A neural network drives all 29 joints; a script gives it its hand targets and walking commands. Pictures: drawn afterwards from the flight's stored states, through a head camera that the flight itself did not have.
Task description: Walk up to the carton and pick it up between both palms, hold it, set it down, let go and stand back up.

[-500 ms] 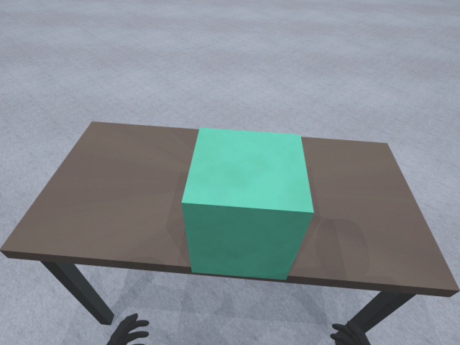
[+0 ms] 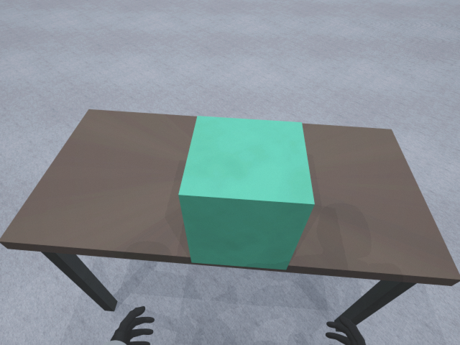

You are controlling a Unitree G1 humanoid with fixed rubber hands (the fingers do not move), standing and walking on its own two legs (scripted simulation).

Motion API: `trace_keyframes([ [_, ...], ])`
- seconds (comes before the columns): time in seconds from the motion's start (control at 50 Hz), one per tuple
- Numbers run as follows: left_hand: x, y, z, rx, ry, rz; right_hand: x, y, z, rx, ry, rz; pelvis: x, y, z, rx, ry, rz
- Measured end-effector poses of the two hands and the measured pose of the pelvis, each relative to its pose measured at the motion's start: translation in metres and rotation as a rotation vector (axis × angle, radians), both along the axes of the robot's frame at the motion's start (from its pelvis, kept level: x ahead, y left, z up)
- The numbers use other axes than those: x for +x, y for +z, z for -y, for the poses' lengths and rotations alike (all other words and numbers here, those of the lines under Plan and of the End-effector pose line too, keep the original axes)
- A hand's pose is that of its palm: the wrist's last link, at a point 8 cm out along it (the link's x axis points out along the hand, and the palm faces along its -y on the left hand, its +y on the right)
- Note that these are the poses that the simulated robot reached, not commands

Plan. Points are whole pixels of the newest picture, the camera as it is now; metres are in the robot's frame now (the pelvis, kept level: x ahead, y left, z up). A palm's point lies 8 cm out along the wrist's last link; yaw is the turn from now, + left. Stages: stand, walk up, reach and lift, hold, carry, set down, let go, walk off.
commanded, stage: set down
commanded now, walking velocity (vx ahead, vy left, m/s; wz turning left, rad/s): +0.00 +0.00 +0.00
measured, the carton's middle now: (243, 196) +0.43 +0.00 +0.00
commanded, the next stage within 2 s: let go in 0.54 s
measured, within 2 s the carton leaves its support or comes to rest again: neither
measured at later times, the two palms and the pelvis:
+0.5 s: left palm out of the picture +0.13 +0.21 -0.12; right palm out of the picture +0.13 -0.20 -0.13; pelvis -0.03 +0.00 -0.01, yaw +1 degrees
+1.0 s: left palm (128, 344) +0.17 +0.21 -0.13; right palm out of the picture +0.15 -0.22 -0.14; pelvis -0.01 -0.01 -0.01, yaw +0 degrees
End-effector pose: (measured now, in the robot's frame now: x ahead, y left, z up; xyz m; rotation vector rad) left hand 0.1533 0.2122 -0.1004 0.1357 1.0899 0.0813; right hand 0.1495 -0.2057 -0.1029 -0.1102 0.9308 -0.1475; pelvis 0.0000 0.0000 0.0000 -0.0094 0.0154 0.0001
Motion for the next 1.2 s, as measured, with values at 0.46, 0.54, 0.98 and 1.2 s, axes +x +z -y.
trace_keyframes([
  [0.46,-0.018,-0.019,-0.001,0.035,0.008,-0.186,-0.018,-0.022,-0.005,0.014,0.011,-0.168,-0.026,-0.005,0.002,0.003,0.010,-0.004],
  [0.54,-0.020,-0.022,0.000,0.036,0.016,-0.219,-0.022,-0.027,-0.005,0.021,0.008,-0.197,-0.029,-0.006,0.002,0.005,0.010,-0.009],
  [0.98,0.011,-0.028,0.004,0.054,0.012,-0.241,-0.008,-0.036,0.014,0.040,-0.018,-0.247,-0.010,-0.008,0.009,0.010,-0.002,-0.068],
  [1.2,0.027,0.000,0.004,0.041,-0.035,-0.005,0.024,0.001,0.042,-0.008,0.012,-0.021,0.012,0.000,0.013,0.006,-0.009,-0.023],
])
